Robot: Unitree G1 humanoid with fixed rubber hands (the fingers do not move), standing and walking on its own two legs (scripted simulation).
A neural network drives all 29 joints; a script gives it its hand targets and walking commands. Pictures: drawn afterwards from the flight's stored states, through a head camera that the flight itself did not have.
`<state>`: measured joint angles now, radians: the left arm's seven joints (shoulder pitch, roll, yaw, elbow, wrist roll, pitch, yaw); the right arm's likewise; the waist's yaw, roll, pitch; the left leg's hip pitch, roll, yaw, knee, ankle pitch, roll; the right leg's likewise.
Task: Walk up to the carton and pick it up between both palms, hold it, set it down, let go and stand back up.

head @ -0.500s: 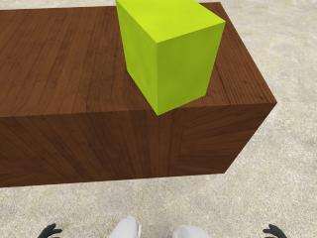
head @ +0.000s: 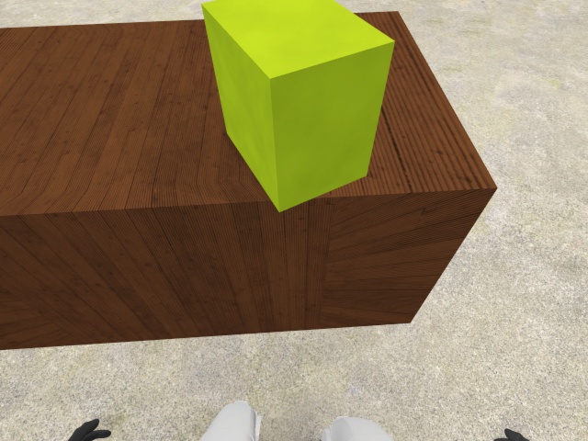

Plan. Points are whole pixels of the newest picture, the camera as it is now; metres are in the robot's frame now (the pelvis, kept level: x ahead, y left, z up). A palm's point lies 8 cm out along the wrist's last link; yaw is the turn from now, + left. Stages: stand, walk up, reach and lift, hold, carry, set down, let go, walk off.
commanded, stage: walk up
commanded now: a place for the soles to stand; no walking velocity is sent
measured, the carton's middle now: (291, 97) +0.66 +0.01 +0.09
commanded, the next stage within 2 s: none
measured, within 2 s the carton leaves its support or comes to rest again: neither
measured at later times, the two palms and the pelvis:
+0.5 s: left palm out of the picture +0.09 +0.36 -0.11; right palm out of the picture +0.04 -0.26 -0.07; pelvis -0.01 +0.05 +0.00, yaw +0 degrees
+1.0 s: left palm out of the picture +0.09 +0.29 -0.07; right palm out of the picture +0.06 -0.32 -0.09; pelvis +0.01 -0.02 +0.02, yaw +0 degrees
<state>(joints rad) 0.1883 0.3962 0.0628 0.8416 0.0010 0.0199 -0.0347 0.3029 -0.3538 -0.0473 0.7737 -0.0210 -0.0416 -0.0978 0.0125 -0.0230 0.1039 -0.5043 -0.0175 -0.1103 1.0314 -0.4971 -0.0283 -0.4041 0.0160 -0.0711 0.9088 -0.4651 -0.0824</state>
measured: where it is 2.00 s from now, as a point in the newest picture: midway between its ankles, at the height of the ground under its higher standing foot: outside the picture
